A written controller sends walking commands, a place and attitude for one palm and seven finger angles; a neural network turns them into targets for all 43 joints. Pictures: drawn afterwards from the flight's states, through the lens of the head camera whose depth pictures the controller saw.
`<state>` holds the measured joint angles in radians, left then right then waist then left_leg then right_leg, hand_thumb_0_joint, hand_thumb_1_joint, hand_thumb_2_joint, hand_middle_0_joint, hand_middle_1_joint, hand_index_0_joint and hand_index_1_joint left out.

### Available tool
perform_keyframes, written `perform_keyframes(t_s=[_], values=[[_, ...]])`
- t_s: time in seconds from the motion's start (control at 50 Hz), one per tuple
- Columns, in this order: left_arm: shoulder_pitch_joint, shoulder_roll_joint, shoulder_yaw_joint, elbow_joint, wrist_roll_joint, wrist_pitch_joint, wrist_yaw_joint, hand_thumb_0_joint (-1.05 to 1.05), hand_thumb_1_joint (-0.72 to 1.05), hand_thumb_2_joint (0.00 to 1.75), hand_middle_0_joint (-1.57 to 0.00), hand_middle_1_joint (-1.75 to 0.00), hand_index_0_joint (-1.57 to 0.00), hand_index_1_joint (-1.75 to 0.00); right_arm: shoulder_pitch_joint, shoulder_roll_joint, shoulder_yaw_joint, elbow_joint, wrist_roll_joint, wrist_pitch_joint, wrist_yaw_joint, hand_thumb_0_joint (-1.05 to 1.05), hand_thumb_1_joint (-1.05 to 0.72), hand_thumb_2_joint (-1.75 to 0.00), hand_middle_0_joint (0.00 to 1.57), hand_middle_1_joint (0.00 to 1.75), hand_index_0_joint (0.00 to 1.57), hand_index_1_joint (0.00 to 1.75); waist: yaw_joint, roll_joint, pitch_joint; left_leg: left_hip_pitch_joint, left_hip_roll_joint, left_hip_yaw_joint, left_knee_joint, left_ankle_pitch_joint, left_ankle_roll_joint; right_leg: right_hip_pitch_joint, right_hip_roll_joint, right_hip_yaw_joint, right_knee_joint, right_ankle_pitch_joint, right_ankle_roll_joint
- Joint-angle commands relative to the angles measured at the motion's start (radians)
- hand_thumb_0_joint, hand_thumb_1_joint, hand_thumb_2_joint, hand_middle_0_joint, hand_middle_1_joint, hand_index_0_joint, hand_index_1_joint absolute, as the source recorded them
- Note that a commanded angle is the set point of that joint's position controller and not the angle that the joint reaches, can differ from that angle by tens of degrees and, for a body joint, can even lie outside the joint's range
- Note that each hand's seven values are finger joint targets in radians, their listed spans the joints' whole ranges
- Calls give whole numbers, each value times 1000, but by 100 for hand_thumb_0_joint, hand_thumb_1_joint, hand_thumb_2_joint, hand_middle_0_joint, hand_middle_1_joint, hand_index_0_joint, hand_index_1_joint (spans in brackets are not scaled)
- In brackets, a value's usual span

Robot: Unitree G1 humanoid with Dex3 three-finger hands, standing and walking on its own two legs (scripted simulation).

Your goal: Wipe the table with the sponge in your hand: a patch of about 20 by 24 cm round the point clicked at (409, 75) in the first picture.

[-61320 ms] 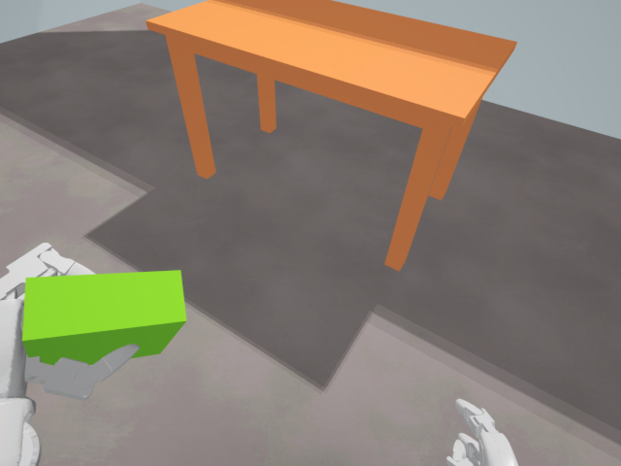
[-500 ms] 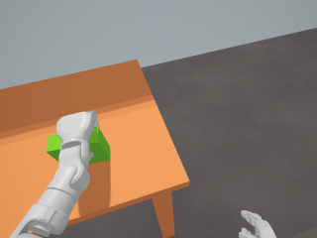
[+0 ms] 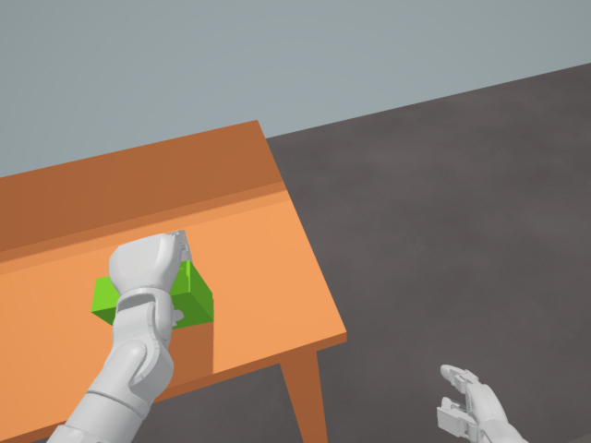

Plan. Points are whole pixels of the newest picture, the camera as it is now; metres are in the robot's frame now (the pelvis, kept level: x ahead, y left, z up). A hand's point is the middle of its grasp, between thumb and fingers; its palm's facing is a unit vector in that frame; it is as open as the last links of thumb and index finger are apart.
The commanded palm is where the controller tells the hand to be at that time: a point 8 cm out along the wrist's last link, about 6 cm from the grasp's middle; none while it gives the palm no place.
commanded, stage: wipe back along the middle lane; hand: left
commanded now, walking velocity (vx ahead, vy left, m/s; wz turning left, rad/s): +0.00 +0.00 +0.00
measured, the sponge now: (163, 306) +0.30 +0.25 +0.02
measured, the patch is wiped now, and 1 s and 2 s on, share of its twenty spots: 0.95 0.95 0.95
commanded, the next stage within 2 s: slide across to the third lane in 0.06 s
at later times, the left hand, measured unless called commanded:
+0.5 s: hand (171, 290) +0.30 +0.21 +0.08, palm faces +0.01 -0.06 -1.00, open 9.2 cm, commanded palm +0.27 +0.18 +0.12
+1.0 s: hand (206, 280) +0.31 +0.16 +0.08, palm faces +0.03 -0.06 -1.00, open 9.1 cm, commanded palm +0.29 +0.14 +0.13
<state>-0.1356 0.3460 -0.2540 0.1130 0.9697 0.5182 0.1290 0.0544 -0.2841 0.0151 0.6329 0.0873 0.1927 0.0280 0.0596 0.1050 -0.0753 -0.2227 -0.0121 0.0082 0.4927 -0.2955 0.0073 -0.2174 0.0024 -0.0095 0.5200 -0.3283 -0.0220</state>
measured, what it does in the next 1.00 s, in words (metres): stands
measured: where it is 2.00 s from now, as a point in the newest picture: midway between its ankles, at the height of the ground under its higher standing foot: outside the picture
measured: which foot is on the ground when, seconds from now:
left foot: down 0.00-1.00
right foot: down 0.00-1.00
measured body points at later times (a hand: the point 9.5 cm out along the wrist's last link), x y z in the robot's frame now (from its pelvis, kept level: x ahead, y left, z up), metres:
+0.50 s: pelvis -0.01 +0.00 +0.00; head -0.02 -0.05 +0.45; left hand +0.29 +0.21 +0.13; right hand +0.21 -0.22 -0.10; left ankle -0.02 +0.12 -0.74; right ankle -0.04 -0.11 -0.74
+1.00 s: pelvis -0.02 +0.00 +0.00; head -0.04 -0.05 +0.45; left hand +0.31 +0.16 +0.13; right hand +0.21 -0.20 -0.10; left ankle -0.02 +0.12 -0.74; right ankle -0.04 -0.11 -0.74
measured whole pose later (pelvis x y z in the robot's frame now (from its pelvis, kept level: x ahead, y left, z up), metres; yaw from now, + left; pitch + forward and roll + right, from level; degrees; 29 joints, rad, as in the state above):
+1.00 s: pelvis -0.02 +0.00 +0.00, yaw +1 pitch +0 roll +1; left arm -0.33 0.23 -0.45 0.27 0.96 0.59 0.12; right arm 0.01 -0.26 0.01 0.69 0.08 0.21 0.05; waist 0.08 0.11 -0.07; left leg -0.22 -0.02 0.00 0.49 -0.27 0.01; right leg -0.22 -0.01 -0.02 0.53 -0.31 -0.02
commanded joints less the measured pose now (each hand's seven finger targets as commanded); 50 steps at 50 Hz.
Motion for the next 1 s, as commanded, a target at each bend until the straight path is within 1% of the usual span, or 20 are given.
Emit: perform_keyframes(t_s=[0.0, 0.06, 0.08, 0.12, 0.16, 0.18, 0.26, 0.28, 0.36, 0.38, 0.46, 0.5, 0.56, 0.62, 0.66, 0.68, 0.84, 0.92, 0.96, 0.98], values=[[4, 33, 16, -108, -53, -3, -40, 0, 10, 130, -120, -160, -120, -160, -195, -93, -34, -171, 7, -56, 2, 0, -90, -90, 20, 30, 20, 30, 7, -194, -126, 18, -22, 0, -35, 325, 39, 108, 26, 16, -46, 447, -29], [46, 63, 46, -129, -49, 2, -35, 0, 10, 130, -120, -160, -120, -160, -204, -98, -34, -170, 3, -58, 2, 0, -90, -90, 20, 30, 20, 30, 19, -186, -116, 12, -22, -1, -44, 314, 36, 113, 28, 31, -50, 438, -32], [38, 28, 12, -145, -56, 5, -38, 0, 10, 130, -120, -160, -120, -160, -209, -90, -31, -175, 7, -59, 0, 0, -90, -90, 20, 30, 20, 30, 9, -189, -103, 12, -22, 5, -43, 305, 40, 110, 24, 23, -53, 430, -26], [19, 40, 17, -142, -53, 15, -39, 0, 10, 130, -120, -160, -120, -160, -215, -91, -28, -171, 8, -60, -3, 0, -90, -90, 20, 30, 20, 30, 10, -195, -78, 5, -21, 4, -53, 280, 41, 95, 26, 24, -63, 391, -25], [-21, 84, 46, -155, -35, 25, -36, 0, 10, 130, -120, -160, -120, -160, -219, -99, -32, -162, 2, -58, -7, 0, -90, -90, 20, 30, 20, 30, 11, -174, -92, 17, -24, 2, -56, 270, 41, 88, 30, 43, -69, 366, -30], [-51, 34, -2, -177, -42, 28, -39, 0, 10, 130, -120, -160, -120, -160, -225, -90, -30, -170, 5, -60, -8, 0, -90, -90, 20, 30, 20, 30, 1, -170, -98, 23, -23, 5, -55, 267, 45, 91, 25, 26, -68, 361, -27], [-136, 83, 25, -166, -30, 35, -46, 0, 10, 130, -120, -160, -120, -160, -228, -98, -32, -152, -2, -57, -20, 0, -90, -90, 20, 30, 20, 30, 0, -169, -108, 37, -25, 0, -59, 257, 46, 83, 29, 44, -79, 339, -30], [-173, 19, -34, -171, -36, 32, -52, 0, 10, 130, -120, -160, -120, -160, -229, -89, -30, -156, 2, -58, -21, 0, -90, -90, 20, 30, 20, 30, -14, -173, -116, 44, -24, 4, -57, 249, 51, 78, 23, 26, -79, 327, -25], [-232, 48, -18, -169, -35, 14, -58, 0, 10, 130, -120, -160, -120, -160, -226, -94, -33, -145, -4, -59, -25, 0, -90, -90, 20, 30, 20, 30, -9, -154, -145, 61, -25, -5, -61, 257, 50, 87, 28, 38, -81, 330, -32], [-254, -1, -61, -176, -37, 5, -61, 0, 10, 130, -120, -160, -120, -160, -229, -85, -34, -148, -1, -61, -23, 0, -90, -90, 20, 30, 20, 30, -20, -162, -139, 71, -24, -4, -56, 264, 53, 76, 25, 25, -79, 336, -30], [-221, -17, -67, -166, -39, -22, -61, 0, 10, 130, -120, -160, -120, -160, -220, -91, -42, -144, -7, -63, -13, 0, -90, -90, 20, 30, 20, 30, -11, -173, -164, 77, -20, -11, -54, 299, 47, 86, 30, 28, -68, 379, -35], [-246, -79, -127, -167, -42, -30, -58, 0, 10, 130, -120, -160, -120, -160, -222, -82, -41, -145, -3, -62, -6, 0, -90, -90, 20, 30, 20, 30, -21, -178, -143, 80, -15, -13, -50, 306, 48, 66, 26, 10, -64, 382, -34], [-324, -54, -111, -135, -34, -17, -46, 0, 10, 130, -120, -160, -120, -160, -228, -89, -42, -129, -1, -56, -8, 0, -90, -90, 20, 30, 20, 30, -24, -181, -132, 76, -10, -18, -63, 267, 43, 45, 31, 13, -73, 323, -36], [-363, -94, -143, -85, -36, -7, -34, 0, 10, 130, -120, -160, -120, -160, -233, -81, -40, -117, 4, -58, -7, 0, -90, -90, 20, 30, 20, 30, -26, -188, -124, 78, -10, -18, -61, 261, 44, 32, 28, -2, -73, 311, -35], [-373, -73, -119, -86, -34, 1, -26, 0, 10, 130, -120, -160, -120, -160, -239, -88, -43, -117, 0, -53, -4, 0, -90, -90, 20, 30, 20, 30, -16, -185, -159, 81, -11, -18, -62, 275, 40, 55, 30, 8, -69, 329, -40], [-399, -110, -152, -89, -38, 3, -24, 0, 10, 130, -120, -160, -120, -160, -239, -79, -39, -120, 3, -53, -2, 0, -90, -90, 20, 30, 20, 30, -22, -187, -166, 84, -13, -14, -56, 283, 42, 59, 24, -3, -64, 342, -37], [-458, -169, -206, -17, -35, 24, -17, 0, 10, 130, -120, -160, -120, -160, -247, -74, -40, -107, 5, -36, 16, 0, -90, -90, 20, 30, 20, 30, -25, -194, -165, 77, -10, -16, -48, 284, 40, 38, 26, -13, -54, 341, -39], [-454, -150, -178, 12, -33, 38, -4, 0, 10, 130, -120, -160, -120, -160, -251, -75, -40, -106, 4, -26, 21, 0, -90, -90, 20, 30, 20, 30, -18, -197, -170, 64, -10, -11, -49, 274, 37, 49, 25, -4, -55, 337, -41], [-448, -94, -122, 23, -31, 52, 4, 0, 10, 130, -120, -160, -120, -160, -260, -83, -38, -105, 3, -19, 19, 0, -90, -90, 20, 30, 20, 30, -6, -193, -165, 47, -10, -13, -62, 248, 33, 59, 29, 8, -63, 306, -45], [-510, -145, -176, 28, -26, 54, 5, 0, 10, 130, -120, -160, -120, -160, -260, -74, -34, -103, 6, -18, 17, 0, -90, -90, 20, 30, 20, 30, -24, -189, -160, 55, -10, -6, -59, 246, 35, 46, 24, -3, -60, 305, -42]])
